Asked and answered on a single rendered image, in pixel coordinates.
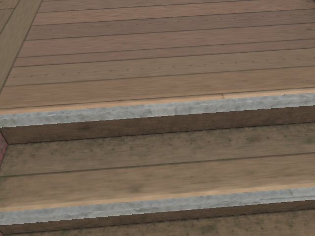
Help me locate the stairs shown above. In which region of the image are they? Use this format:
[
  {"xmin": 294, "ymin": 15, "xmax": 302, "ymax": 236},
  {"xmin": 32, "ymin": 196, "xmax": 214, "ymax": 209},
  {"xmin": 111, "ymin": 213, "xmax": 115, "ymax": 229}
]
[{"xmin": 0, "ymin": 105, "xmax": 315, "ymax": 236}]

